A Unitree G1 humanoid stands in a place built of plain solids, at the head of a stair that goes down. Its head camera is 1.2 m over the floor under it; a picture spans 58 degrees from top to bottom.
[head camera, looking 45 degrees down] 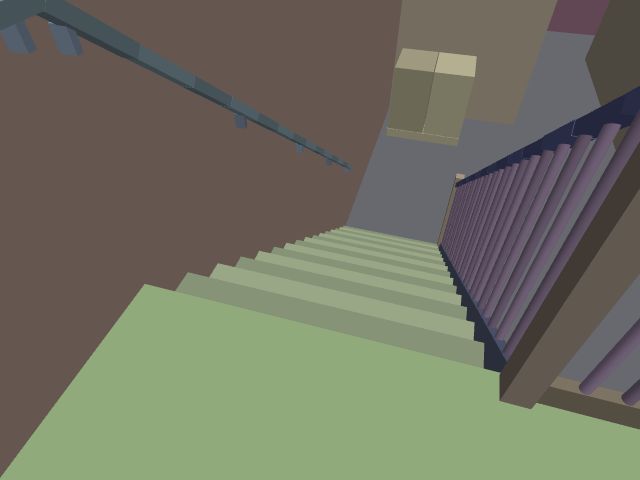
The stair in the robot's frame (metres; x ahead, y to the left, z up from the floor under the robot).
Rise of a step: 0.18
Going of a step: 0.22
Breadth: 1.20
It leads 16 degrees to the right of straight ahead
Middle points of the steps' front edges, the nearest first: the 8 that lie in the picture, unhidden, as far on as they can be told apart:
0.81 0.04 0.00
1.01 -0.02 -0.18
1.22 -0.08 -0.35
1.43 -0.14 -0.53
1.64 -0.21 -0.70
1.85 -0.27 -0.88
2.06 -0.33 -1.06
2.27 -0.39 -1.23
